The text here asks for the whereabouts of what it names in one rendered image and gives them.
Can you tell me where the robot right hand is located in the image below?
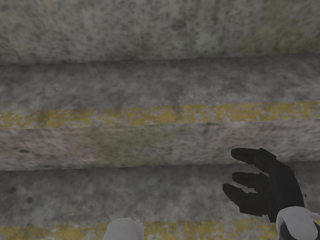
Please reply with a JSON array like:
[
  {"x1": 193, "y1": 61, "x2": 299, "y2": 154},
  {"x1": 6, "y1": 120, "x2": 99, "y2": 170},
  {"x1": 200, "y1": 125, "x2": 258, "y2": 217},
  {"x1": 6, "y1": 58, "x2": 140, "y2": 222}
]
[{"x1": 222, "y1": 148, "x2": 307, "y2": 223}]

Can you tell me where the robot right forearm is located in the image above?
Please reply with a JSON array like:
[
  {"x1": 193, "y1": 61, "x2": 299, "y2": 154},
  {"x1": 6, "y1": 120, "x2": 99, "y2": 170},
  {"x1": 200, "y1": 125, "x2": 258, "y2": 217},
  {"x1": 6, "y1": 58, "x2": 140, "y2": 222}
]
[{"x1": 276, "y1": 206, "x2": 320, "y2": 240}]

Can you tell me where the robot left thigh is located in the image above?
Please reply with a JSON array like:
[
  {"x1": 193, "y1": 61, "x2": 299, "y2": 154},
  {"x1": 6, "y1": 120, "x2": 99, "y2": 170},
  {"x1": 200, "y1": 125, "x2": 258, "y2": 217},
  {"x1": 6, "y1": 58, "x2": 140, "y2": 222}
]
[{"x1": 102, "y1": 217, "x2": 144, "y2": 240}]

